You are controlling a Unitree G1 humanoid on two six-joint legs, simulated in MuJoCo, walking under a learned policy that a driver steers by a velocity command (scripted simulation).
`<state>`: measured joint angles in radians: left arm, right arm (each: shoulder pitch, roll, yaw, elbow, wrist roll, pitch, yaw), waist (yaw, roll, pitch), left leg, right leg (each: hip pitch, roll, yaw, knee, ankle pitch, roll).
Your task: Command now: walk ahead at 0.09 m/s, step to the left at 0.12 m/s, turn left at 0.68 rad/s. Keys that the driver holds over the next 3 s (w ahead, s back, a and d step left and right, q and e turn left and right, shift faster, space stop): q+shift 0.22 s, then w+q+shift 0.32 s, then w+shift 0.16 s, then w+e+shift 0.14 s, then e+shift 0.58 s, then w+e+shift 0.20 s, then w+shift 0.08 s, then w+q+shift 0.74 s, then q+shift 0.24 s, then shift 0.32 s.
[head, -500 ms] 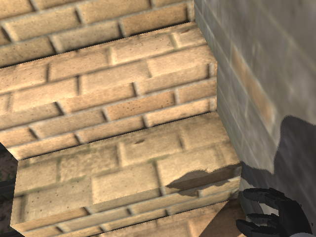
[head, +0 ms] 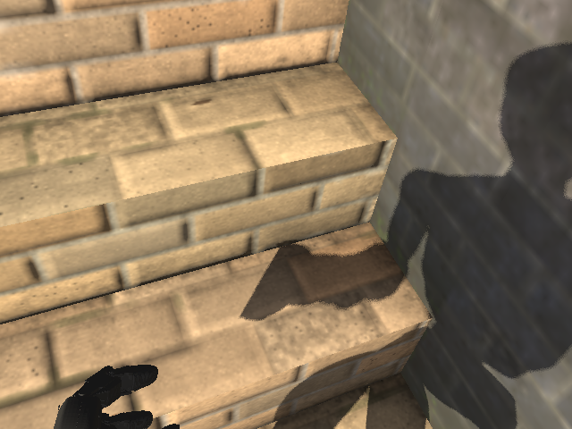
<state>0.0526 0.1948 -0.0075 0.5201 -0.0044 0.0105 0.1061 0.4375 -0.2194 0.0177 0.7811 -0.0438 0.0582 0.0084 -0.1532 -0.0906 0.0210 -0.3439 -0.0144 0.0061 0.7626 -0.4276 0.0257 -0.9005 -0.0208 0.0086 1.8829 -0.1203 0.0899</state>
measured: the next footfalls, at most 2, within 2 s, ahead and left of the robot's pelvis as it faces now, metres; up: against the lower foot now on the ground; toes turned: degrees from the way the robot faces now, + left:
right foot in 0.12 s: -0.01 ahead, -0.09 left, +0.00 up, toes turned +9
right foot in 0.66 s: +0.04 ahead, -0.08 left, +0.00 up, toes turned +19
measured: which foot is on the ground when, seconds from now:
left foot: down 0.00-1.00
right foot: up 0.00-0.10, down 0.12-0.32, up 0.34-0.64, down 0.66-1.00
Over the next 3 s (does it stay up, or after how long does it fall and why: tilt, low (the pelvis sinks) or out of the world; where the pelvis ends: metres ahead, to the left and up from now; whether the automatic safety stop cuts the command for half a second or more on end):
stays up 0.38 0.04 0.37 its command is cut before an obstacle after 1.7 s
